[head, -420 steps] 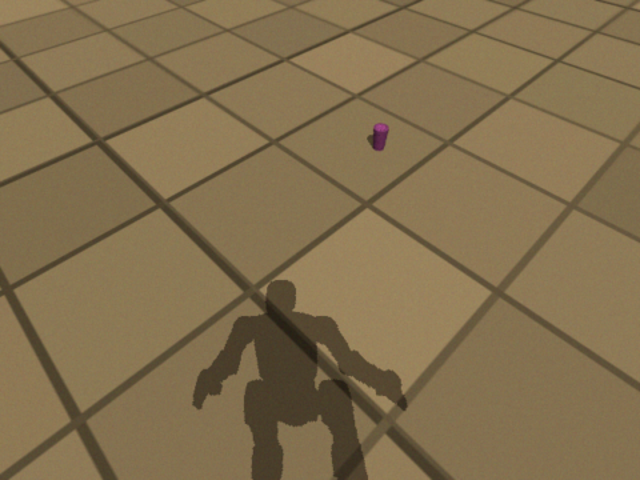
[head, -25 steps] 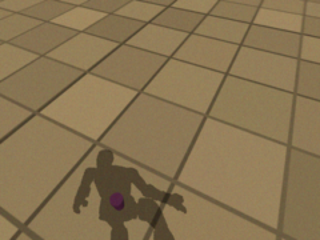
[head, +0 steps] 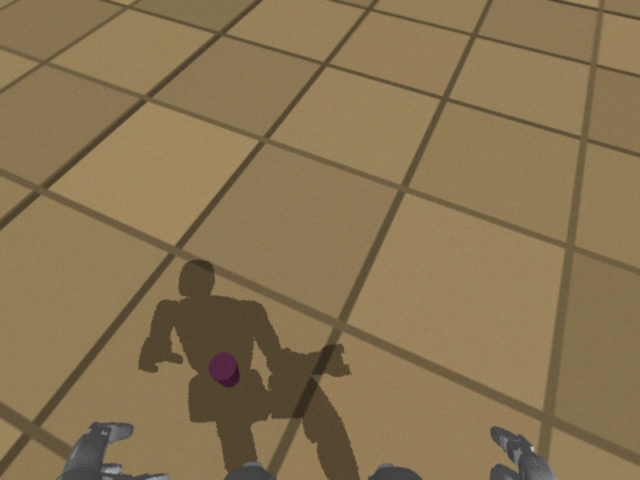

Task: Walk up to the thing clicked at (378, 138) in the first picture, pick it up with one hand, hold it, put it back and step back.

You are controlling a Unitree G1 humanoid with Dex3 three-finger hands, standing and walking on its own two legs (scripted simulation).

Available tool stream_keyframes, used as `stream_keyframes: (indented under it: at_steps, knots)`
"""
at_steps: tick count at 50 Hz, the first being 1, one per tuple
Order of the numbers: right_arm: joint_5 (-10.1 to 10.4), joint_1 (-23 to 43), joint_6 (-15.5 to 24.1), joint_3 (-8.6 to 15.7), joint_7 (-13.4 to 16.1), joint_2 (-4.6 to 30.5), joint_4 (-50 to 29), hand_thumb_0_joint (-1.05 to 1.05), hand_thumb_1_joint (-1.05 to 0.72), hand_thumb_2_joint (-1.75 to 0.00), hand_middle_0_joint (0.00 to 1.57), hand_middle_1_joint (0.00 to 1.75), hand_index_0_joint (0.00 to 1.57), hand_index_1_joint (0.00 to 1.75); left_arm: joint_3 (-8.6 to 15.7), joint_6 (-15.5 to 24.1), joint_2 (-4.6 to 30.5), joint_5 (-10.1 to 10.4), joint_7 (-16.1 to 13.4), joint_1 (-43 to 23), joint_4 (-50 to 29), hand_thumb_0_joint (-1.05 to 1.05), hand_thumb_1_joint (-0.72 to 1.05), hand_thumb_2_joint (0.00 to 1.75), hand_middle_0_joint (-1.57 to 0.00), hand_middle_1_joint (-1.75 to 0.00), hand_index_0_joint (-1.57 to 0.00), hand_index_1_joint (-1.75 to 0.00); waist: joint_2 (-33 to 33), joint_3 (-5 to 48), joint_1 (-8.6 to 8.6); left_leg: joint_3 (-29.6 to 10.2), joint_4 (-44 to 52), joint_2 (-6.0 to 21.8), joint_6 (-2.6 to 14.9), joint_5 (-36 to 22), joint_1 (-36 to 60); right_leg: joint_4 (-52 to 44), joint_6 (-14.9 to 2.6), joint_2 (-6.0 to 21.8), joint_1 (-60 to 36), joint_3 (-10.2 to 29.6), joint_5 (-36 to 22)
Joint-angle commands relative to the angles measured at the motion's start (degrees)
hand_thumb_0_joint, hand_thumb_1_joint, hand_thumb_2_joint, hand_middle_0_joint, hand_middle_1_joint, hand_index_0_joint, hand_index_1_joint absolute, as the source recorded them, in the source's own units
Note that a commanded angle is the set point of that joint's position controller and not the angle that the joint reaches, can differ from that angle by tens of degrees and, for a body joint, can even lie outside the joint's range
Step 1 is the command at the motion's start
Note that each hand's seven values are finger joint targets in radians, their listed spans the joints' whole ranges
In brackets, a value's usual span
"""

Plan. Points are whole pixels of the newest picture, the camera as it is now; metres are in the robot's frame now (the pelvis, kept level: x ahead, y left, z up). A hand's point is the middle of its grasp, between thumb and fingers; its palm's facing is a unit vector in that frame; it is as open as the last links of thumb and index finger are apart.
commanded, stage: rise first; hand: left
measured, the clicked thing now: (226, 372) +0.43 +0.25 -0.69
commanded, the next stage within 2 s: none
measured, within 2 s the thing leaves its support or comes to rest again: neither
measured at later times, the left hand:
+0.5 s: hand out of the picture +0.13 +0.26 -0.19, palm faces -0.14 -0.88 -0.46, open 14.0 cm
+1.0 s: hand (152, 446) +0.20 +0.29 -0.32, palm faces -0.39 -0.60 -0.70, open 13.9 cm
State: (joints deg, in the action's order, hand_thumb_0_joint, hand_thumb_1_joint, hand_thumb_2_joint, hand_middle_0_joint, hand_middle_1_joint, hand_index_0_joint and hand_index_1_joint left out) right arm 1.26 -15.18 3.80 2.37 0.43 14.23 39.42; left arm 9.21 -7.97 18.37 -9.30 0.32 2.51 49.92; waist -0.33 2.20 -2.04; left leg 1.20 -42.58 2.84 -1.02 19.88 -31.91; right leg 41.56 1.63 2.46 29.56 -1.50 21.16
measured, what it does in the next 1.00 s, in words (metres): lowers itself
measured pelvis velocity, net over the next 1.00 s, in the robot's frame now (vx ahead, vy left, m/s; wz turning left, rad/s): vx -0.04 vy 0.00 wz -0.01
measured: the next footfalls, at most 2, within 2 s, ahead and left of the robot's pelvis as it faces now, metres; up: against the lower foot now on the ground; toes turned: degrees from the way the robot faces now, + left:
none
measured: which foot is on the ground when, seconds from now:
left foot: down 0.00-1.00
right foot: down 0.00-1.00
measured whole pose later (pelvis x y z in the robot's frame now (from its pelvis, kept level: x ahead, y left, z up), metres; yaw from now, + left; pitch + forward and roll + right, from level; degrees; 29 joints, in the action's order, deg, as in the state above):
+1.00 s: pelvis -0.04 +0.00 -0.18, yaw -1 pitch +29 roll -2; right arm 0.1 -6.6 13.2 2.7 0.3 16.6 36.6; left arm 7.8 0.6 26.5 -32.6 -3.2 -5.1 39.0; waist -0.4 10.7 -2.1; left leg -2.2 -93.4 3.3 -1.1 36.2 -86.7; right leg 92.3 1.8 2.4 83.3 -1.2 38.4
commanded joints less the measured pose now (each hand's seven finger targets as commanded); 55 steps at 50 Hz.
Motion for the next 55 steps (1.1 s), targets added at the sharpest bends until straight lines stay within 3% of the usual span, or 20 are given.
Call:
stream_keyframes:
  at_steps: [1, 13, 14, 17, 18, 24, 29, 32, 36, 37, 40, 43, 44, 46, 47, 49, 50, 51, 55]
  knots:
    - [-0.2, 0.8, 4.3, 3.5, 1.0, 8.9, -8.7, 0.00, -0.87, -0.89, 0.20, 0.30, 0.20, 0.30, 3.2, 1.3, 11.4, -1.3, -1.1, 0.2, -12.9, 0.00, -0.52, 0.97, -0.08, -1.05, -0.08, -1.05, -1.9, 13.3, 1.07, 0.0, -0.9, -2.2, 0.79, -11.4, 3.7, 1.2, -2.20, -2.7, 1.4, -1.2, -10.1]
    - [-0.6, 2.1, 6.7, 3.0, 2.5, 8.3, -12.9, 0.00, -0.90, -0.90, 0.20, 0.30, 0.20, 0.30, 2.2, -4.5, 10.8, -3.3, -0.8, 9.4, -29.4, 0.00, -0.53, 0.96, -0.09, -1.06, -0.10, -1.05, -3.8, 15.3, 0.19, -1.8, -8.4, -1.1, 1.02, -8.6, -3.6, 8.6, -2.24, -2.8, 9.7, -1.3, -6.7]
    - [-0.7, 2.1, 6.9, 2.9, 2.7, 8.0, -13.2, 0.00, -0.90, -0.90, 0.20, 0.30, 0.20, 0.30, 2.8, -4.8, 11.3, -3.5, -1.0, 10.1, -30.3, 0.00, -0.53, 0.95, -0.09, -1.06, -0.10, -1.04, -4.1, 16.2, 0.51, -1.6, -9.5, -1.3, 1.12, -8.6, -4.1, 9.1, -2.23, -2.7, 9.7, -1.0, -6.9]
    - [-0.8, 2.0, 7.6, 2.7, 3.1, 7.8, -14.0, 0.00, -0.90, -0.90, 0.20, 0.30, 0.20, 0.30, 1.3, -6.1, 9.8, -3.7, -0.9, 12.9, -32.5, 0.00, -0.53, 0.95, -0.08, -1.06, -0.10, -1.05, -3.6, 17.2, -0.40, -1.9, -11.6, -1.1, 1.22, -10.3, -5.1, 11.2, -2.11, -2.9, 11.4, -1.4, -8.1]
    - [-0.8, 2.4, 7.8, 2.7, 3.3, 7.6, -14.1, 0.00, -0.90, -0.90, 0.20, 0.30, 0.20, 0.30, 2.4, -6.4, 10.7, -4.0, -1.3, 12.9, -32.5, 0.00, -0.52, 0.94, -0.08, -1.07, -0.10, -1.05, -3.7, 16.5, 0.05, -2.1, -11.9, -1.1, 1.19, -9.4, -6.0, 11.4, -2.15, -2.9, 12.3, -1.5, -7.3]
    - [-1.0, 2.5, 8.6, 2.4, 3.7, 7.4, -15.0, 0.00, -0.90, -0.90, 0.20, 0.30, 0.20, 0.30, 1.8, -7.5, 10.2, -4.3, -1.4, 16.5, -36.3, 0.00, -0.52, 0.94, -0.08, -1.07, -0.10, -1.05, -5.2, 18.3, 0.21, -3.3, -13.7, -0.6, 0.72, -9.1, -7.7, 15.0, -2.40, -3.0, 15.3, -1.8, -5.6]
    - [-1.0, 2.8, 9.1, 2.2, 3.9, 6.9, -15.8, 0.00, -0.89, -0.90, 0.20, 0.30, 0.20, 0.30, 2.0, -7.6, 10.5, -5.1, -2.0, 17.4, -37.7, 0.00, -0.51, 0.93, -0.08, -1.07, -0.10, -1.05, -4.5, 18.7, 0.26, -2.7, -16.3, -1.2, 1.09, -7.6, -10.7, 16.0, -2.34, -3.0, 16.6, -1.5, -5.2]
    - [-1.0, 2.7, 9.5, 2.3, 4.1, 7.3, -15.3, 0.00, -0.90, -0.90, 0.20, 0.30, 0.20, 0.30, 1.1, -6.8, 11.0, -6.1, -2.3, 13.6, -36.9, 0.00, -0.53, 0.95, -0.08, -1.07, -0.10, -1.05, -3.3, 18.6, -1.19, -2.7, -18.5, -1.1, 1.33, -8.0, -12.6, 17.5, -2.22, -3.0, 18.4, -1.4, -6.0]
    - [-1.2, 3.9, 10.6, 2.0, 3.7, 7.6, -14.0, 0.00, -0.88, -0.90, 0.20, 0.30, 0.20, 0.30, 1.0, -3.1, 12.3, -9.7, -2.7, 6.4, -30.0, 0.00, -0.52, 0.95, -0.08, -1.05, -0.09, -1.04, -2.2, 16.4, -1.30, -2.5, -23.1, -1.5, 1.57, -1.6, -20.4, 22.0, -2.45, -3.0, 25.5, -1.1, -1.0]
    - [-1.2, 4.3, 10.9, 2.1, 3.5, 7.9, -13.4, 0.00, -0.87, -0.89, 0.20, 0.30, 0.20, 0.30, 2.3, -1.8, 14.1, -11.1, -2.8, 5.0, -28.8, 0.00, -0.51, 0.94, -0.09, -1.04, -0.10, -1.03, -4.0, 17.2, -0.56, -2.7, -24.2, -1.5, 1.38, -0.9, -21.2, 24.0, -2.68, -3.0, 27.9, -0.9, 0.2]
    - [-1.3, 5.2, 12.1, 2.6, 2.3, 9.1, -11.7, 0.00, -0.86, -0.89, 0.20, 0.30, 0.20, 0.30, 1.6, 2.9, 14.7, -15.0, -2.8, -0.8, -24.8, 0.00, -0.49, 0.94, -0.09, -1.04, -0.10, -1.03, -6.0, 19.8, -0.58, -4.0, -27.8, -1.2, 0.83, 2.1, -24.8, 30.7, -2.96, -2.8, 36.0, -0.7, 3.3]
    - [-1.1, 5.4, 12.6, 3.4, 1.4, 9.8, -10.2, 0.00, -0.85, -0.89, 0.20, 0.30, 0.20, 0.30, 1.6, 7.4, 16.9, -19.1, -3.6, -5.8, -23.6, 0.00, -0.48, 0.94, -0.09, -1.06, -0.10, -1.04, -6.5, 25.0, -0.22, -4.2, -32.0, -1.2, 0.70, 4.5, -28.1, 35.6, -3.06, -2.6, 41.1, -0.4, 4.7]
    - [-1.0, 5.3, 12.5, 3.3, 1.2, 10.2, -9.5, 0.00, -0.86, -0.89, 0.20, 0.30, 0.20, 0.30, 2.7, 8.4, 18.5, -20.7, -4.1, -7.0, -22.0, 0.00, -0.50, 0.96, -0.08, -1.05, -0.09, -1.04, -7.5, 27.2, 0.02, -4.4, -33.6, -1.1, 0.58, 2.9, -28.3, 37.7, -3.20, -2.6, 42.8, -0.4, 3.8]
    - [-1.0, 5.3, 12.1, 3.6, 0.7, 10.7, -8.5, 0.00, -0.85, -0.89, 0.20, 0.30, 0.20, 0.30, 2.0, 10.0, 18.7, -23.5, -4.7, -9.4, -18.9, 0.00, -0.50, 0.97, -0.06, -1.07, -0.08, -1.06, -7.2, 29.9, -0.18, -4.7, -37.4, -1.0, 0.68, 0.5, -30.4, 41.3, -3.20, -2.7, 46.7, -0.8, 2.4]
    - [-0.9, 5.3, 11.9, 3.7, 0.4, 11.1, -8.0, 0.00, -0.85, -0.89, 0.20, 0.30, 0.20, 0.30, 3.2, 10.8, 21.0, -24.7, -5.4, -12.6, -18.5, 0.00, -0.50, 0.97, -0.06, -1.08, -0.08, -1.06, -6.9, 31.1, 0.19, -4.4, -39.6, -1.2, 0.87, 0.4, -32.8, 42.7, -3.20, -2.8, 48.2, -0.8, 2.3]
    - [-0.9, 5.2, 11.3, 3.9, -0.1, 11.3, -7.1, 0.00, -0.85, -0.89, 0.20, 0.30, 0.20, 0.30, 3.4, 12.2, 22.1, -27.0, -6.2, -15.7, -15.1, 0.00, -0.50, 0.97, -0.05, -1.10, -0.07, -1.08, -6.3, 32.9, 0.64, -3.9, -43.1, -1.4, 1.16, 0.0, -36.3, 45.2, -3.18, -2.9, 50.9, -0.7, 2.2]
    - [-1.0, 4.9, 10.9, 4.1, -0.4, 11.6, -6.6, 0.00, -0.86, -0.89, 0.20, 0.30, 0.20, 0.30, 5.0, 12.8, 25.1, -28.4, -6.7, -17.3, -14.7, 0.00, -0.50, 0.97, -0.05, -1.10, -0.07, -1.08, -7.2, 34.7, 1.54, -3.4, -44.9, -1.5, 1.23, -0.6, -37.8, 46.4, -3.16, -2.9, 51.2, -0.5, 1.6]
    - [-1.1, 4.4, 10.5, 4.2, -0.6, 11.6, -6.2, 0.00, -0.86, -0.89, 0.20, 0.30, 0.20, 0.30, 4.6, 13.3, 24.9, -29.5, -7.0, -19.2, -13.6, 0.00, -0.50, 0.97, -0.05, -1.11, -0.07, -1.09, -5.9, 36.5, 1.00, -2.8, -47.3, -1.6, 1.65, -1.0, -39.6, 47.1, -2.97, -3.1, 51.4, -0.4, 0.8]
    - [-1.5, 3.5, 8.9, 4.9, -1.5, 12.0, -4.8, 0.00, -0.87, -0.90, 0.20, 0.30, 0.20, 0.30, 5.5, 15.6, 29.6, -33.9, -7.6, -29.1, -9.2, 0.00, -0.50, 0.96, -0.05, -1.11, -0.08, -1.08, -4.6, 38.8, 1.18, -2.2, -52.2, -1.7, 1.82, 5.1, -47.2, 50.4, -2.91, -3.1, 54.7, -0.6, 5.3]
